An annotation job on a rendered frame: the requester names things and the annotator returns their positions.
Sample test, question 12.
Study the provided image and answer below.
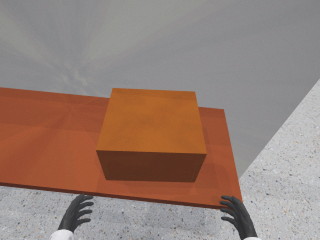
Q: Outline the left robot forearm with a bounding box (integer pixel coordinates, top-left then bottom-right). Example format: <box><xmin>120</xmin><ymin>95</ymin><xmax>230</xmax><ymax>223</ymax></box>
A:
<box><xmin>48</xmin><ymin>229</ymin><xmax>74</xmax><ymax>240</ymax></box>

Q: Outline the table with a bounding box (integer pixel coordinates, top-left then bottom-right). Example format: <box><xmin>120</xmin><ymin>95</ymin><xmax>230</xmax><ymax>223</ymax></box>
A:
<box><xmin>0</xmin><ymin>87</ymin><xmax>243</xmax><ymax>211</ymax></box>

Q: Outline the carton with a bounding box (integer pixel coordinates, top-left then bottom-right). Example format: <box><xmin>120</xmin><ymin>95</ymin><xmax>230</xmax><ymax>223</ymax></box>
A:
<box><xmin>96</xmin><ymin>88</ymin><xmax>207</xmax><ymax>183</ymax></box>

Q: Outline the left robot hand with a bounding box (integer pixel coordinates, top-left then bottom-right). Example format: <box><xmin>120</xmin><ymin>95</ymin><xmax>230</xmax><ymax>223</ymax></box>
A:
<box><xmin>57</xmin><ymin>193</ymin><xmax>94</xmax><ymax>234</ymax></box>

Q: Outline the right robot hand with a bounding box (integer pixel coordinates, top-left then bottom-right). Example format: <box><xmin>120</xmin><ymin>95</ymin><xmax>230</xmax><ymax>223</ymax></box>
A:
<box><xmin>219</xmin><ymin>195</ymin><xmax>258</xmax><ymax>240</ymax></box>

